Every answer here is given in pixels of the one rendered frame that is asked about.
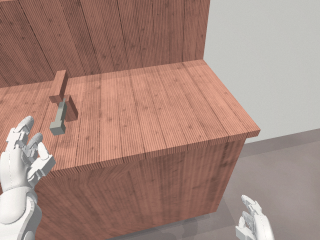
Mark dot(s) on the counter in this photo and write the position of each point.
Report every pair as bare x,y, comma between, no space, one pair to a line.
152,134

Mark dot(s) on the robot right hand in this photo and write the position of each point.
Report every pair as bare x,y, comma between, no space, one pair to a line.
259,225

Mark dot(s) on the tap lever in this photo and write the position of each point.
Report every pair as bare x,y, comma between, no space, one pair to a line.
57,127

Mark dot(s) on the robot left hand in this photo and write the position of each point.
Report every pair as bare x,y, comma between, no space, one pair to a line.
19,165

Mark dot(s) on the left robot forearm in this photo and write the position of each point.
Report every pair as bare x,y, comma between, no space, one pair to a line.
19,214

